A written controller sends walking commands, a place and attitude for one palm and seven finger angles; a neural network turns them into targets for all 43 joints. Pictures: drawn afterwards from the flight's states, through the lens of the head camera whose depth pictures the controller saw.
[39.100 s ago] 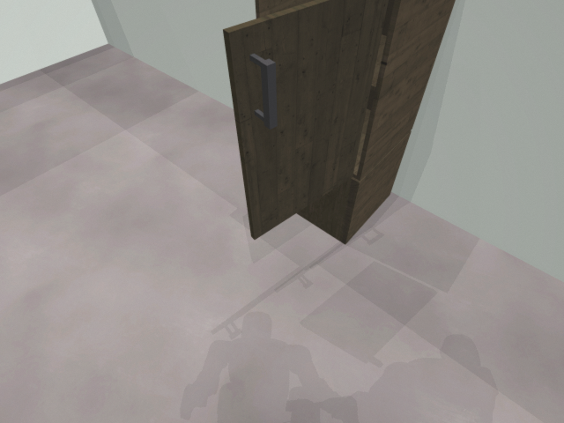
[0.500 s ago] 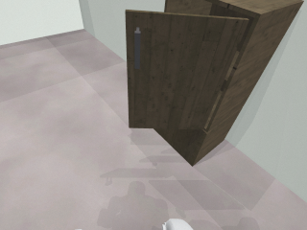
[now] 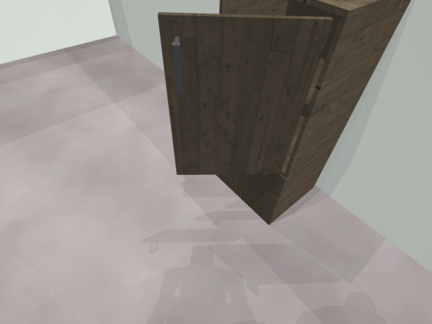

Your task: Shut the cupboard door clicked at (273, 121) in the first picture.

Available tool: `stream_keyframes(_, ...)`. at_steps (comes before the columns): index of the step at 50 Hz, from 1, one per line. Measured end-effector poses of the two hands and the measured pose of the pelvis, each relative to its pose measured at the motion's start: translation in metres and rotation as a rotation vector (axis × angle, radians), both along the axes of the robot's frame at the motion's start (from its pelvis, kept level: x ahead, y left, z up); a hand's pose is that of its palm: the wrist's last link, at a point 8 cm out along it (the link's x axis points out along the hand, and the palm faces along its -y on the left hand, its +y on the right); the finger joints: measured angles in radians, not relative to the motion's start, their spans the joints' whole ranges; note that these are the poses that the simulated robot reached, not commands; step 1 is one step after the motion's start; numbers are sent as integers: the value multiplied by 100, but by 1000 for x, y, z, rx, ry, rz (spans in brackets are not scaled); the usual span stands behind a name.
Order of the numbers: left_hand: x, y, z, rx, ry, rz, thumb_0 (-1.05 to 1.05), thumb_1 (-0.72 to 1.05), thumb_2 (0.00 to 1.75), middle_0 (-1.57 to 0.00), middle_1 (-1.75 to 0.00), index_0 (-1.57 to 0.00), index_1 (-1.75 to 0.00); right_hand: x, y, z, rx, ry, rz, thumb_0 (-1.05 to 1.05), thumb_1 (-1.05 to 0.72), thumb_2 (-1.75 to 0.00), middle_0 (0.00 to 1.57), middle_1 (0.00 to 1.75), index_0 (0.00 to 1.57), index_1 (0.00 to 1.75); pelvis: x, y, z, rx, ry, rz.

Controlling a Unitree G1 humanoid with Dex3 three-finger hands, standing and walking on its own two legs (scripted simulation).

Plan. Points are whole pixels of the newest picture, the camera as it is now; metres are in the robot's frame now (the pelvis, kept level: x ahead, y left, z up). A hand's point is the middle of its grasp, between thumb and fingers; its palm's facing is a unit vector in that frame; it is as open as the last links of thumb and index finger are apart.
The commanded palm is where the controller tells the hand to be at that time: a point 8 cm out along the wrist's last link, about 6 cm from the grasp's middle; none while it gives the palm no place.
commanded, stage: come to a stop and stand still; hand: left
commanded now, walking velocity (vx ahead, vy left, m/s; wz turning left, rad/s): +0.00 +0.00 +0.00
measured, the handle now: (178, 66) +0.69 +0.12 +0.14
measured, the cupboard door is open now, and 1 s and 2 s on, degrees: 52 52 52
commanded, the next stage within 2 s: look again from close up in 0.30 s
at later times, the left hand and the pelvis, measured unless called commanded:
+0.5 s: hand out of the picture +0.00 +0.14 -0.17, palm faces +0.02 -0.98 -0.18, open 7.4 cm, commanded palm none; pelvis +0.01 -0.02 +0.01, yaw -1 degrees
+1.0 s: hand out of the picture -0.01 +0.14 -0.17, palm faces +0.01 -0.98 -0.19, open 7.4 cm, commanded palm none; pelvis +0.00 -0.03 +0.01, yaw -1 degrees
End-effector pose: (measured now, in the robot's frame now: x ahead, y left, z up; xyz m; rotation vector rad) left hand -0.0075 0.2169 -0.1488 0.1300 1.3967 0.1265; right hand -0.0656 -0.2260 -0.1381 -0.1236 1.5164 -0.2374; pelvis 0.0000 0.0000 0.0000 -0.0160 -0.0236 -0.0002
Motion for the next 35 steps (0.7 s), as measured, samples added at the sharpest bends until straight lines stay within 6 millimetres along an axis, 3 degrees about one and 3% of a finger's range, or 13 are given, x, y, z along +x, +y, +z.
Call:
stream_keyframes(9,-32,-29,2,-46,119,31,0,91,90,-20,-30,-20,-30,71,-3,-1,9,-112,72,1,-91,-89,20,29,20,30,8,-8,3,19,22,-10)
stream_keyframes(18,-20,-32,7,-15,86,24,0,91,90,-20,-30,-20,-30,115,-14,-1,6,-208,94,1,-93,-89,20,29,20,30,13,-15,4,27,13,-16)
stream_keyframes(25,3,-26,10,17,9,6,0,91,90,-20,-30,-20,-30,119,-18,-2,18,-227,97,1,-93,-89,20,29,20,30,12,-21,5,32,5,-15)
stream_keyframes(35,14,-24,14,34,-26,-8,0,91,90,-20,-30,-20,-30,88,-25,-3,26,-152,84,1,-92,-89,20,29,20,30,8,-27,7,32,2,-12)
